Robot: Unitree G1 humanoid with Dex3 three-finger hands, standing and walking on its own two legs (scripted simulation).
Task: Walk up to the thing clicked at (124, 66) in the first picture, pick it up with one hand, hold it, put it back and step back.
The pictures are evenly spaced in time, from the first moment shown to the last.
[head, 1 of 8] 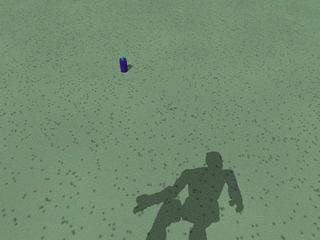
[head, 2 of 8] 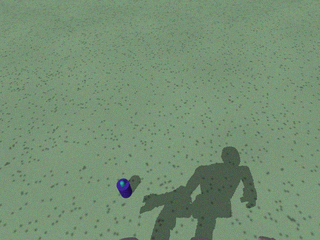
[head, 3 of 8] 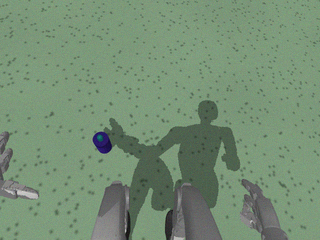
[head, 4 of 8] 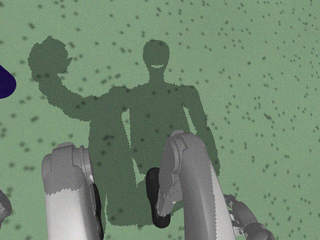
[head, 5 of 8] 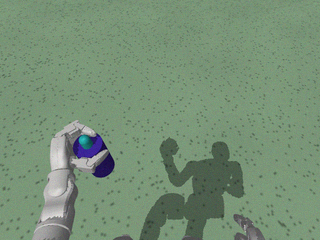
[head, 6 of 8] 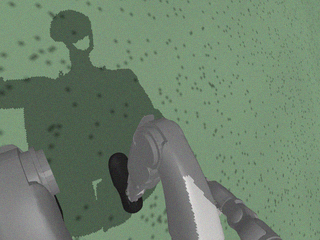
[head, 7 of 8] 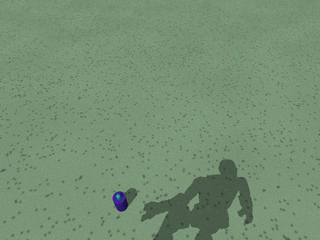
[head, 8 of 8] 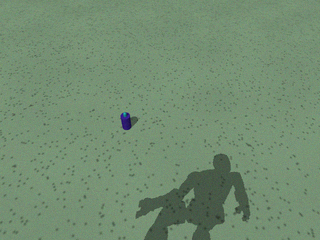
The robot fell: no
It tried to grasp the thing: yes
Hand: left
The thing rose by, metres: 0.65
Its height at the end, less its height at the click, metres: +0.00
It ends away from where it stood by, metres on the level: 0.01
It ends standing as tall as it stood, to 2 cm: yes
